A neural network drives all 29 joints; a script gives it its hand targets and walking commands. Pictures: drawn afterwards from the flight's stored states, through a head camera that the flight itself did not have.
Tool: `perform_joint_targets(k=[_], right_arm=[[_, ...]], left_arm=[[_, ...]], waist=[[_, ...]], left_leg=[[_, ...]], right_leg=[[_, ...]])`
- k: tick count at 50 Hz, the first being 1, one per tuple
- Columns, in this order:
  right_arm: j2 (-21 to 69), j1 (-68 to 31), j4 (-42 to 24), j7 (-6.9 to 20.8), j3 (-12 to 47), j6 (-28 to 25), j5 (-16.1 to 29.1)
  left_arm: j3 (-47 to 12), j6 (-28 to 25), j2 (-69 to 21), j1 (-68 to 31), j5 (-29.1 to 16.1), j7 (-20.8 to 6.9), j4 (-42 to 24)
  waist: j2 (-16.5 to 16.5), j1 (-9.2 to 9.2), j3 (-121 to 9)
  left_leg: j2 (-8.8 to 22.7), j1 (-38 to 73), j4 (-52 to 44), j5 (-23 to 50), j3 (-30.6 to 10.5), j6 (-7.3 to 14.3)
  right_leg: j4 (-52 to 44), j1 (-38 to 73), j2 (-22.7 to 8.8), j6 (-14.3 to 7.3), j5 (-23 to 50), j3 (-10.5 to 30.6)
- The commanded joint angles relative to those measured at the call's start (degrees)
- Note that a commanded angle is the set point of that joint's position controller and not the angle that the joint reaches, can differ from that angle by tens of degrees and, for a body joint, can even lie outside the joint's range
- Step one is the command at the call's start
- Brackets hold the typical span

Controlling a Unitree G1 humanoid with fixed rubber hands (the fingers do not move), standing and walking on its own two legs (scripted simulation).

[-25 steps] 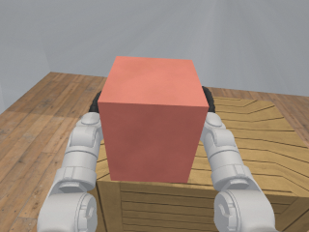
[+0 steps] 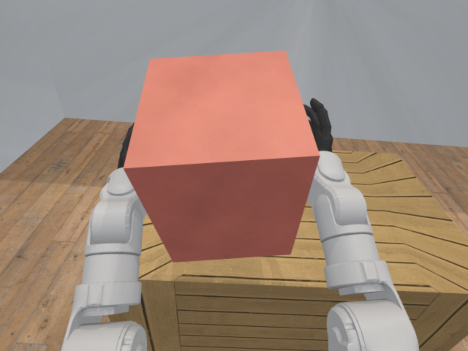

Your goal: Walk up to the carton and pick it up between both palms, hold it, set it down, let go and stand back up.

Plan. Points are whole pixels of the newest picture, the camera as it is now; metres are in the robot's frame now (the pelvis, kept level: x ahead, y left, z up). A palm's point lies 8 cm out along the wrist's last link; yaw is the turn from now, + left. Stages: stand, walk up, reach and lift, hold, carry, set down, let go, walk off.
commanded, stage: hold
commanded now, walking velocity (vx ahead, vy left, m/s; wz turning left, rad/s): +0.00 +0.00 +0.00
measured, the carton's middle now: (225, 163) +0.35 +0.02 +0.22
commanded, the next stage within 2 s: none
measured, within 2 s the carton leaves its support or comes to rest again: neither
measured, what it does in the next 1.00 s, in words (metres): stands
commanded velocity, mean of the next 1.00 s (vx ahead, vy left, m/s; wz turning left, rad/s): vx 0.00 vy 0.00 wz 0.00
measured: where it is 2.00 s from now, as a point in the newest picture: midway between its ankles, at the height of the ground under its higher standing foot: outside the picture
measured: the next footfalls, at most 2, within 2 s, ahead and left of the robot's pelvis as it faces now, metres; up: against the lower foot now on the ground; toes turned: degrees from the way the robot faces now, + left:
none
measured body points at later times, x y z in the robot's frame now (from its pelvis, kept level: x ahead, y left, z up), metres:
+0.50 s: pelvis -0.01 +0.00 +0.00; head -0.11 +0.02 +0.44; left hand +0.36 +0.16 +0.24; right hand +0.37 -0.13 +0.23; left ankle +0.08 +0.13 -0.74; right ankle +0.00 -0.10 -0.74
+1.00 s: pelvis -0.01 +0.00 +0.00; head -0.08 +0.02 +0.44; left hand +0.38 +0.16 +0.18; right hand +0.38 -0.14 +0.17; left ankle +0.08 +0.13 -0.74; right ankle +0.00 -0.09 -0.74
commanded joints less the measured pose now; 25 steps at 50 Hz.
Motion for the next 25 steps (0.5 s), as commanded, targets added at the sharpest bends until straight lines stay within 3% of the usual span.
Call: perform_joint_targets(k=[1,3,5,7,9,11,12,14,15,18,19,20,22,23,25], right_arm=[[22.1,-34.7,28.0,9.3,8.4,6.0,-4.4],[23.6,-42.3,21.6,9.0,10.8,4.7,-2.2],[27.3,-54.0,10.4,8.7,13.9,1.1,0.7],[33.3,-68.6,-4.8,8.7,19.4,-4.1,4.6],[39.9,-77.4,-19.8,8.4,26.2,-7.6,8.1],[43.7,-78.8,-27.8,8.0,31.0,-7.9,10.2],[44.6,-74.9,-28.9,7.5,32.8,-7.1,10.7],[42.7,-64.1,-21.6,7.0,31.5,-3.7,9.7],[39.6,-58.5,-12.1,7.1,27.9,-1.2,8.0],[27.8,-43.8,21.5,8.6,13.0,5.8,0.0],[24.5,-39.4,27.6,9.1,10.2,7.0,-1.4],[22.7,-39.1,28.8,9.2,9.6,7.2,-1.6],[22.3,-46.6,23.1,8.9,10.5,5.9,-0.1],[23.4,-52.0,18.0,8.7,10.8,4.2,0.9],[27.5,-64.9,7.0,8.7,12.0,-0.3,3.0]], left_arm=[[-10.6,5.2,-21.5,-47.7,11.5,-13.3,14.2],[-13.9,5.7,-26.2,-49.5,8.7,-15.8,13.9],[-16.6,4.2,-29.3,-53.5,4.6,-16.0,12.4],[-22.4,1.0,-35.5,-61.5,-1.7,-13.4,7.2],[-30.1,-2.1,-41.0,-67.5,-9.2,-10.0,-1.3],[-35.0,-3.7,-44.0,-70.6,-13.2,-7.2,-8.8],[-36.4,-4.1,-43.6,-69.7,-14.1,-6.3,-12.9],[-33.6,-3.3,-39.4,-66.0,-11.4,-5.6,-14.0],[-30.1,-1.8,-36.6,-63.7,-7.7,-5.8,-9.9],[-12.3,4.7,-26.2,-55.0,8.3,-9.9,12.3],[-7.7,6.3,-23.8,-50.2,12.9,-12.1,17.3],[-5.7,7.1,-23.3,-48.7,15.0,-14.3,20.0],[-8.9,7.1,-26.1,-50.9,12.3,-17.0,19.9],[-10.6,6.4,-27.5,-53.0,9.9,-17.3,19.2],[-15.8,4.1,-32.2,-58.7,4.0,-15.8,16.0]], waist=[[0.7,-1.51,3.4],[0.0,-1.49,-1.6],[0.9,-0.22,-8.3],[2.5,1.32,-19.9],[3.7,1.53,-35.2],[4.9,1.18,-45.8],[4.9,0.66,-47.5],[5.3,0.28,-41.4],[6.0,0.24,-33.2],[3.7,0.51,-3.6],[0.9,0.27,3.4],[-1.8,0.23,5.5],[-2.3,-0.52,1.5],[-1.7,-0.43,-1.9],[3.0,0.19,-10.6]], left_leg=[[0.5,13.4,-11.4,-12.7,3.0,4.1],[0.3,15.0,-11.1,-10.3,3.3,4.1],[-0.1,14.6,-9.9,-7.1,3.2,3.6],[-0.1,15.9,-7.5,-1.8,2.0,2.5],[-0.2,21.0,-3.5,7.2,0.7,1.4],[-0.5,25.2,-0.5,13.1,-0.4,0.5],[-0.6,26.4,0.6,16.1,-0.8,0.3],[-0.8,25.6,0.3,14.8,-1.0,0.3],[-0.7,23.6,-1.3,10.6,-0.7,0.5],[-0.2,14.2,-9.2,-8.6,2.5,3.4],[-0.6,14.2,-9.8,-11.6,3.2,4.4],[-1.1,15.8,-9.2,-12.0,3.5,5.0],[-1.3,16.9,-8.6,-9.0,3.2,4.8],[-1.1,16.6,-8.4,-7.9,3.1,4.3],[0.1,14.0,-8.8,-5.9,2.6,3.1]], right_leg=[[-17.4,-6.9,-2.2,3.1,-9.8,0.9],[-17.8,-5.5,-1.7,3.2,-7.4,0.9],[-17.3,-4.5,-1.3,3.7,-4.2,0.1],[-15.7,-4.2,-0.8,4.1,1.6,-1.0],[-13.7,-3.8,-0.4,4.7,13.0,-0.9],[-12.5,-4.2,0.0,4.9,20.1,-0.5],[-12.0,-3.9,-0.2,5.3,24.4,0.1],[-12.8,-5.6,-0.3,5.4,22.8,1.2],[-13.9,-7.7,-0.4,5.0,16.8,1.3],[-18.0,-10.7,-1.4,3.3,-8.2,1.4],[-19.2,-10.8,-2.6,2.4,-12.7,1.8],[-20.0,-11.0,-3.5,1.8,-14.6,2.8],[-20.2,-10.5,-3.2,1.8,-12.1,2.7],[-19.7,-10.1,-2.6,1.9,-10.8,2.0],[-17.3,-7.4,-0.8,3.3,-5.2,-0.5]])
